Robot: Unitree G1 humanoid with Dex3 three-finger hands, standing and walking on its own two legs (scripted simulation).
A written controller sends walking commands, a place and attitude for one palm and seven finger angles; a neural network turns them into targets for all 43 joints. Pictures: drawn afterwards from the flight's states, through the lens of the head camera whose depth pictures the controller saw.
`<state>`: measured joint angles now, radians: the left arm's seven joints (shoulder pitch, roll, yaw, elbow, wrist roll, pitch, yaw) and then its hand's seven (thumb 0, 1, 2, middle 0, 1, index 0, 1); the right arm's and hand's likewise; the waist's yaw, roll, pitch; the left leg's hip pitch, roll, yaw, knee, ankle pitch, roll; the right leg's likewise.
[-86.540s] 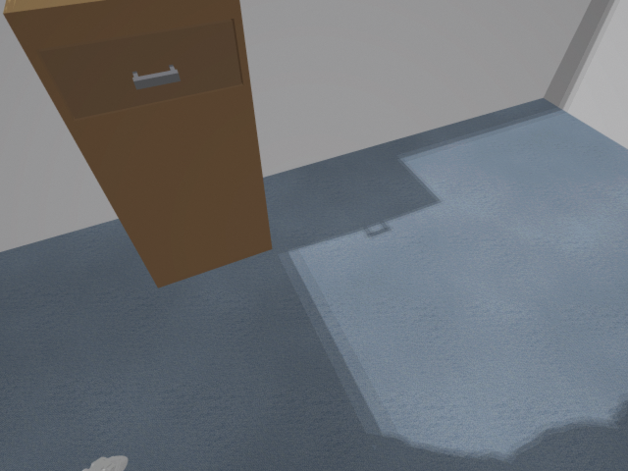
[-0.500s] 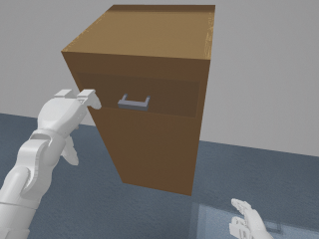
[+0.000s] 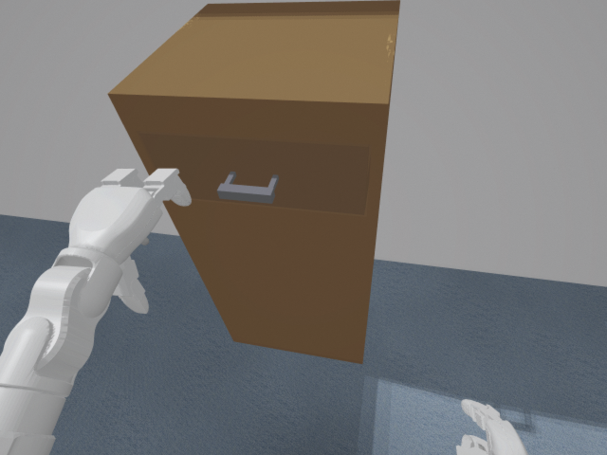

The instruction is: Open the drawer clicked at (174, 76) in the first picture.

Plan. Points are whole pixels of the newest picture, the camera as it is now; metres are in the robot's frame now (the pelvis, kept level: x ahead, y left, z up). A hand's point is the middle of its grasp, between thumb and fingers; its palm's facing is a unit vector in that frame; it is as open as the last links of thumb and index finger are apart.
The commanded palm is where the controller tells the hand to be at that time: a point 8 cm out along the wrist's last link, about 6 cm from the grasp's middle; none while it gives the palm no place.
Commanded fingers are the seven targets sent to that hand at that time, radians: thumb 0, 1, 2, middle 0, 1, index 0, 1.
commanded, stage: move the hooked fingers above the handle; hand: left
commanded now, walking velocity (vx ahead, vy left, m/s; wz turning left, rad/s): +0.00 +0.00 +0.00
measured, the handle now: (249, 185) +0.54 +0.18 +0.04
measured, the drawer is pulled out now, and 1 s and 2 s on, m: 0.00 0.00 0.00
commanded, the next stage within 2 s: none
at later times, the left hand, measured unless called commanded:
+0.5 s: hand (182, 221) +0.37 +0.22 +0.12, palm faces +0.03 -0.06 -1.00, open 13.8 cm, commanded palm +0.34 +0.22 +0.18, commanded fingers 0.00 -0.50 0.30 -0.30 -1.20 -0.30 -1.20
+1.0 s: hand (218, 198) +0.44 +0.19 +0.10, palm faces -0.01 -0.04 -1.00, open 13.8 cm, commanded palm +0.41 +0.20 +0.16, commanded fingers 0.00 -0.50 0.30 -0.30 -1.20 -0.30 -1.20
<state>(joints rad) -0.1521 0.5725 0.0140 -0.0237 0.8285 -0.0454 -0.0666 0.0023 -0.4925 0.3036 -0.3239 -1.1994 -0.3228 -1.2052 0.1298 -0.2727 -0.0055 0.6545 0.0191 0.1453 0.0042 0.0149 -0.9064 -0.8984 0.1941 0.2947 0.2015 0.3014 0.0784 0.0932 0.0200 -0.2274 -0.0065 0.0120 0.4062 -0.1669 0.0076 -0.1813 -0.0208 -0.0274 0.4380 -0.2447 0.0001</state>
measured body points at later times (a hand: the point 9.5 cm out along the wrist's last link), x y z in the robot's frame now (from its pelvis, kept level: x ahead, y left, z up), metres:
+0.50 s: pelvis +0.02 -0.01 +0.00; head +0.04 -0.04 +0.45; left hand +0.36 +0.22 +0.18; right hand +0.18 -0.25 -0.13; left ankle +0.03 +0.12 -0.74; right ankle -0.01 -0.12 -0.74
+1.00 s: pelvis +0.03 -0.01 -0.01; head +0.06 -0.04 +0.44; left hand +0.43 +0.19 +0.16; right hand +0.16 -0.25 -0.14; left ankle +0.03 +0.12 -0.74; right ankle -0.01 -0.12 -0.74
